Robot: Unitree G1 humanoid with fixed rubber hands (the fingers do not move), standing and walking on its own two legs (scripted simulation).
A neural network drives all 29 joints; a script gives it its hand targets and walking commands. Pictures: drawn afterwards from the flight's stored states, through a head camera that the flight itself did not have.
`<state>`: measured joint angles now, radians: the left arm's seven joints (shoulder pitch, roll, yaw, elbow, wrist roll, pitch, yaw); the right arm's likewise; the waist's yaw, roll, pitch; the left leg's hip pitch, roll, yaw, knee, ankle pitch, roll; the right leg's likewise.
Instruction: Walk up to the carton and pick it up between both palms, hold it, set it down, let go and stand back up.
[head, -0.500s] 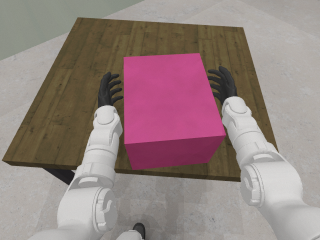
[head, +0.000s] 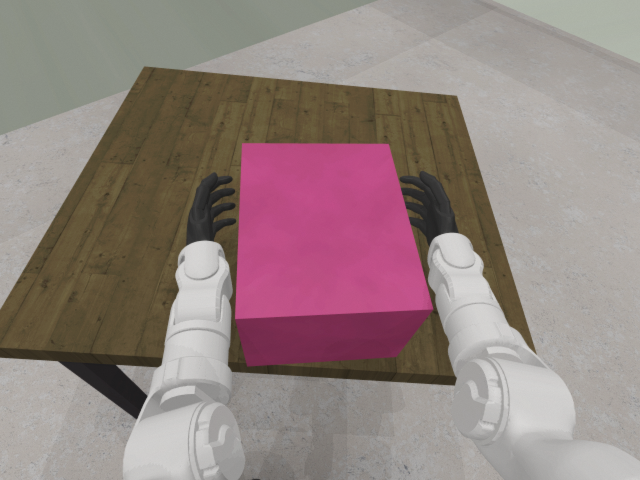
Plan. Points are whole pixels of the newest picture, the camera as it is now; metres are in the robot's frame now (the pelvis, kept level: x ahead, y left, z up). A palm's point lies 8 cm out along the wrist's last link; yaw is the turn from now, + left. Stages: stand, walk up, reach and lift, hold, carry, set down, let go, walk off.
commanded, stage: reach and lift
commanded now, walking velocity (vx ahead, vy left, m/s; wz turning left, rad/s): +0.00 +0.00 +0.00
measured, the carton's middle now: (320, 251) +0.41 +0.05 +0.01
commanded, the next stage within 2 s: none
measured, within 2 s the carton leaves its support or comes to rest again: leaves its support in 0.38 s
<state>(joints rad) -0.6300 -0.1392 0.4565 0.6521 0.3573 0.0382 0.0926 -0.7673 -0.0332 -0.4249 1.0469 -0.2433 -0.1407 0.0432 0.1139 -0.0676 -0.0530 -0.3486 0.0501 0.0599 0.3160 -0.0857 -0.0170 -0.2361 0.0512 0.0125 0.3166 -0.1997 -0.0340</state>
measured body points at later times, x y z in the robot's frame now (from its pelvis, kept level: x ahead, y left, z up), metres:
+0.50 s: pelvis -0.01 +0.00 +0.00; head +0.02 +0.02 +0.45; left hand +0.37 +0.20 +0.08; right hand +0.43 -0.10 +0.08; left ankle +0.04 +0.13 -0.75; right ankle -0.03 -0.10 -0.75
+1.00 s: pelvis -0.04 +0.01 +0.00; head -0.04 +0.04 +0.45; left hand +0.36 +0.21 +0.13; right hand +0.40 -0.10 +0.12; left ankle +0.04 +0.13 -0.75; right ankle -0.03 -0.10 -0.75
